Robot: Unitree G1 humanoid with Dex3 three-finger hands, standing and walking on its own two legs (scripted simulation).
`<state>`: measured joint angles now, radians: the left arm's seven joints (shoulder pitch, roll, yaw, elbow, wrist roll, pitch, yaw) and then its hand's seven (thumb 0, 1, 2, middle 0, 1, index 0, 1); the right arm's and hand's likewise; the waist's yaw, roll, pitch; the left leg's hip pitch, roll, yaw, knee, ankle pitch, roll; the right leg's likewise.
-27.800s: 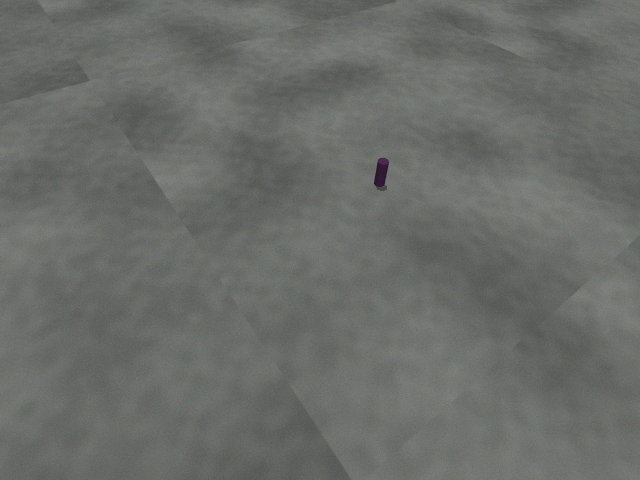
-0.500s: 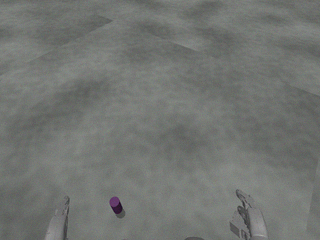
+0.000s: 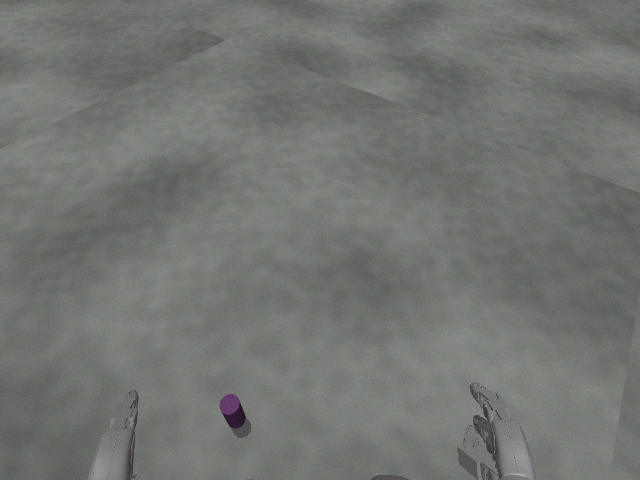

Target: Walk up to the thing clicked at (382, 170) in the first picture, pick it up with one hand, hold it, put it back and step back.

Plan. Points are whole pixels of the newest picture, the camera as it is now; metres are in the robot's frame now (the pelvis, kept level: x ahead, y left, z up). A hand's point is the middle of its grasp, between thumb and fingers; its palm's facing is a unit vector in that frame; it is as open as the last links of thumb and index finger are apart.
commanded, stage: home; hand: left
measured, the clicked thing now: (233, 411) +0.39 +0.21 -0.66
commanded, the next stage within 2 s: stand in 0.16 s
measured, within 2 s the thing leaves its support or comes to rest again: neither
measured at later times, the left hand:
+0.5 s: hand (166, 463) +0.17 +0.18 -0.06, palm faces +0.10 -0.95 -0.28, open 14.8 cm
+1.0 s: hand out of the picture +0.07 +0.25 -0.12, palm faces -0.01 -0.93 -0.36, open 7.5 cm
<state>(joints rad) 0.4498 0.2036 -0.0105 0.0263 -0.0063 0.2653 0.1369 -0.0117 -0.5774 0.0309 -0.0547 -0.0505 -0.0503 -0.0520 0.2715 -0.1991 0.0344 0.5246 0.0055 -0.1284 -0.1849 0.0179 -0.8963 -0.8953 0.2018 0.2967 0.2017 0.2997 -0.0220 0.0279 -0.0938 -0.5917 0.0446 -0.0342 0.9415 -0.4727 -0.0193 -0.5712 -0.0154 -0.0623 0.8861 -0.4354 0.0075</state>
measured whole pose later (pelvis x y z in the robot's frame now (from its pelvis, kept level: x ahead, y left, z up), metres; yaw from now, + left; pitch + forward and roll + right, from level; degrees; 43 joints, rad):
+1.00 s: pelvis +0.00 +0.01 +0.04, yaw +1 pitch -1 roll +0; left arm 0.23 0.33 0.02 0.91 0.04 0.00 0.03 0.01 0.88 0.89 -0.20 -0.30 -0.20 -0.30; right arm 0.21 -0.32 -0.03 0.95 -0.05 -0.01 -0.02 0.01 -0.90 -0.89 0.20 0.30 0.20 0.30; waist 0.01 -0.01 0.06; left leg -0.28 0.00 -0.01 0.63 -0.33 0.00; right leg -0.28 -0.05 -0.05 0.62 -0.32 0.02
